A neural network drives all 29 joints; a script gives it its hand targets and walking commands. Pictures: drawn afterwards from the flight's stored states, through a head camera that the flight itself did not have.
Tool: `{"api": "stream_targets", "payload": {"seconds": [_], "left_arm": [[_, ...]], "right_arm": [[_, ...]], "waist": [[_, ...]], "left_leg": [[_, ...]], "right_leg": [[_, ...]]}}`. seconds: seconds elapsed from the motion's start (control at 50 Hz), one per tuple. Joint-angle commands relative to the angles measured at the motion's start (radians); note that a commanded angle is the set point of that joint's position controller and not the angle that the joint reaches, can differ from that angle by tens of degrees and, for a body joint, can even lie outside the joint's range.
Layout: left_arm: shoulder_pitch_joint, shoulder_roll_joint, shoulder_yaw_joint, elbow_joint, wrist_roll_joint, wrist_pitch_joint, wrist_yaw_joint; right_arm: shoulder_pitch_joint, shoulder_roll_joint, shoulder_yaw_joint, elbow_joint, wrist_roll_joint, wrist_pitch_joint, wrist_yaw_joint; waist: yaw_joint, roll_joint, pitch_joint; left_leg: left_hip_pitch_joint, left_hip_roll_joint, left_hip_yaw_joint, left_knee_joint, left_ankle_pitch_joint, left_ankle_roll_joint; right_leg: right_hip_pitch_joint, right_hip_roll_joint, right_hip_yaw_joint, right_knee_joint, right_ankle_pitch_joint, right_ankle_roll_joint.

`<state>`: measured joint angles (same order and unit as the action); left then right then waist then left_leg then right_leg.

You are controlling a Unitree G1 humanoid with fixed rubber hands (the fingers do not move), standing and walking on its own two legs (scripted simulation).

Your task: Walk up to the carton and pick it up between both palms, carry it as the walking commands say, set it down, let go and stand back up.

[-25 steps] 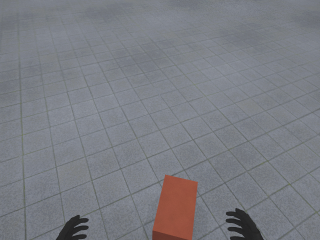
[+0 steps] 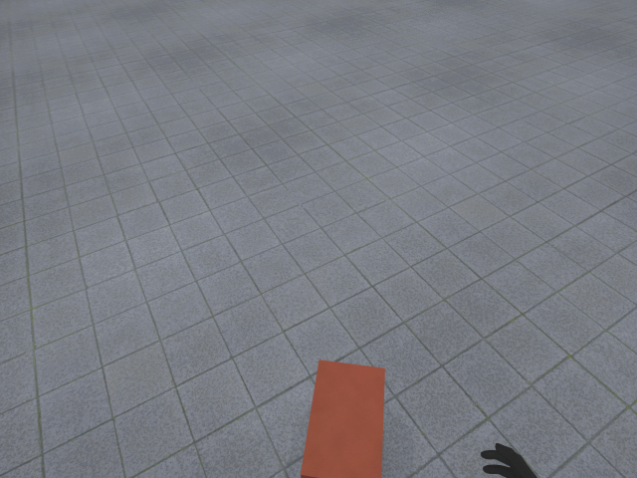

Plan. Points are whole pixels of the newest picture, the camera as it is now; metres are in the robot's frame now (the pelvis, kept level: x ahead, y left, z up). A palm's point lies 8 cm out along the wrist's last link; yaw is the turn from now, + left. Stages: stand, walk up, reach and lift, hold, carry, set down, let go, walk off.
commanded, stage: stand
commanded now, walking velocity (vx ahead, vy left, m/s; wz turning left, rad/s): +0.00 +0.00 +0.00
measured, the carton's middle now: (345, 431) +0.43 -0.07 -0.66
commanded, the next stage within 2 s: none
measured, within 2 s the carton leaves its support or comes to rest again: neither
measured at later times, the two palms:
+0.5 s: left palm out of the picture +0.14 +0.23 -0.11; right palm out of the picture +0.11 -0.29 -0.12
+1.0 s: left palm out of the picture +0.11 +0.24 -0.12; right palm out of the picture +0.04 -0.29 -0.13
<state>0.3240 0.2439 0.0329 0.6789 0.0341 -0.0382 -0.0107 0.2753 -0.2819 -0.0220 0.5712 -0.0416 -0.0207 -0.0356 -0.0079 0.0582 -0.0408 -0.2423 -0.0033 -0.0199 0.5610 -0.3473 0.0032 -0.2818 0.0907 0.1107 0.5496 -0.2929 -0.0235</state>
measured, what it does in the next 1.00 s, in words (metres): stands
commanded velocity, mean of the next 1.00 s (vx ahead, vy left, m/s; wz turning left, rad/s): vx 0.00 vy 0.00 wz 0.00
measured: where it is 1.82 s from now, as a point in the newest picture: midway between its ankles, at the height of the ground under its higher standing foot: outside the picture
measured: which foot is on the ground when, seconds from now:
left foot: down 0.00-1.00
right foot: down 0.00-1.00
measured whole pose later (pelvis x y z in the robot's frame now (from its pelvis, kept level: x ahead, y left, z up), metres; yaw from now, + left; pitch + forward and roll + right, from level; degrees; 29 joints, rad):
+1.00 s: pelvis +0.04 -0.02 -0.01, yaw -6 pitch +2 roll +1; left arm 0.36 0.24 0.00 0.82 0.01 0.01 0.04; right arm 0.34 -0.29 0.00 0.83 -0.02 0.03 -0.06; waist -0.01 0.02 -0.03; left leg -0.15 0.04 0.08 0.55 -0.42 -0.02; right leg -0.26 0.15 0.20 0.63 -0.37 -0.06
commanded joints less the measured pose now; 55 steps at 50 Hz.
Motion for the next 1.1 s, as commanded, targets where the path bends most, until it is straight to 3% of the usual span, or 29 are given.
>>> {"api": "stream_targets", "payload": {"seconds": [0.0,0.08,0.24,0.34,0.68,1.08], "left_arm": [[-0.041,0.09,0.023,-0.045,-0.004,-0.041,-0.001],[0.019,0.112,0.024,-0.009,-0.008,-0.034,0.009],[0.067,0.121,0.017,0.009,-0.014,-0.014,0.025],[0.07,0.122,0.013,0.013,-0.018,0.001,0.034],[0.071,0.129,0.006,0.047,-0.02,0.027,0.049],[0.086,0.107,-0.003,0.139,-0.023,0.037,0.056]], "right_arm": [[-0.035,-0.101,-0.021,-0.053,0.006,-0.053,-0.005],[0.008,-0.114,-0.015,-0.023,0.01,-0.046,-0.014],[0.066,-0.124,-0.008,0.017,0.021,-0.019,-0.03],[0.081,-0.124,-0.007,0.039,0.023,-0.002,-0.034],[0.102,-0.13,-0.011,0.134,0.021,0.033,-0.031],[0.125,-0.107,-0.004,0.276,0.02,0.047,-0.022]], "waist": [[-0.014,-0.108,-0.065],[-0.011,-0.084,-0.077],[-0.01,-0.04,-0.059],[-0.009,-0.048,-0.053],[-0.008,-0.076,0.006],[-0.005,-0.075,0.066]], "left_leg": [[0.077,0.085,-0.083,-0.047,0.038,0.005],[0.063,0.088,-0.064,-0.018,0.122,0.001],[0.075,0.099,-0.015,0.043,0.34,0.005],[0.078,0.093,0.011,0.058,0.344,0.004],[0.115,0.089,0.041,0.003,0.203,0.007],[0.179,0.093,0.053,-0.075,0.186,0.015]], "right_leg": [[-0.09,-0.114,0.138,-0.104,0.157,0.006],[-0.074,-0.101,0.128,-0.031,0.347,-0.005],[-0.085,-0.084,0.126,0.039,0.461,-0.023],[-0.069,-0.084,0.141,0.054,0.512,-0.036],[-0.074,-0.075,0.195,0.018,0.425,-0.05],[-0.064,-0.072,0.213,-0.042,0.361,-0.048]]}}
